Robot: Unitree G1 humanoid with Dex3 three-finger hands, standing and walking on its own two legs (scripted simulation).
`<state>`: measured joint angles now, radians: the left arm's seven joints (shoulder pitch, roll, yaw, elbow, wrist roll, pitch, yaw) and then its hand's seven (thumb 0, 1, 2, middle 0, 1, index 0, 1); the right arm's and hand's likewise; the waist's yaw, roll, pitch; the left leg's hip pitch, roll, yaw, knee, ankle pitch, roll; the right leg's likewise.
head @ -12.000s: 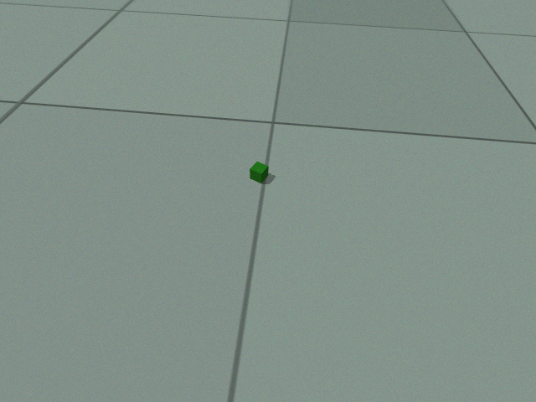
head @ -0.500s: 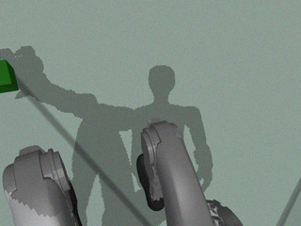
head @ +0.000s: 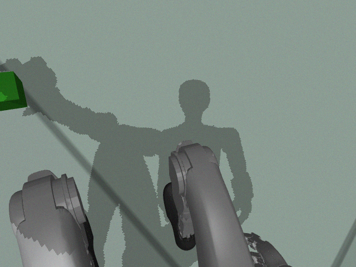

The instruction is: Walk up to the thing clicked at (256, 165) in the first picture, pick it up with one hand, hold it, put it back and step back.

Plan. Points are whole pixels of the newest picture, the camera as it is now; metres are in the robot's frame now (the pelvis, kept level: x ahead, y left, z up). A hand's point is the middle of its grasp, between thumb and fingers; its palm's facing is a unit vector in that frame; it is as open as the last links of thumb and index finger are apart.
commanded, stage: rise first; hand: left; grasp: from above
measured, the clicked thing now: (4, 92) +0.52 +0.31 -0.29
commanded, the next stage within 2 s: approach in 0.52 s
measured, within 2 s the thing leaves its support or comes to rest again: neither
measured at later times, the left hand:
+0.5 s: hand out of the picture +0.48 +0.35 -0.17, palm faces -0.44 -0.08 -0.89, open 13.8 cm
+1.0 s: hand out of the picture +0.51 +0.30 -0.16, palm faces -0.39 -0.06 -0.92, open 14.0 cm
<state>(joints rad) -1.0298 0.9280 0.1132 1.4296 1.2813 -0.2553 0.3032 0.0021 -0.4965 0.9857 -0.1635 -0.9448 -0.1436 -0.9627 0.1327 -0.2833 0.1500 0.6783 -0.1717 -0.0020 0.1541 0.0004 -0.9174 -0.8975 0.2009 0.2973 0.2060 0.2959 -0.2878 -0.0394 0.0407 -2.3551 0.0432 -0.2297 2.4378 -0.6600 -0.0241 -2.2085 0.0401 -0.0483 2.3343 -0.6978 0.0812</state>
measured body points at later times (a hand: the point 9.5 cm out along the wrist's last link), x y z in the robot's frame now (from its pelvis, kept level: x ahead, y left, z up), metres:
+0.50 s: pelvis +0.00 +0.00 +0.00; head +0.25 +0.10 +0.36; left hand +0.49 +0.35 -0.12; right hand +0.05 -0.27 -0.09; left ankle +0.07 +0.14 -0.29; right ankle +0.11 -0.14 -0.29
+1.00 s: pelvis +0.00 +0.00 -0.01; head +0.25 +0.10 +0.35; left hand +0.53 +0.30 -0.11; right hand +0.04 -0.27 -0.08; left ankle +0.07 +0.14 -0.29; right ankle +0.11 -0.14 -0.29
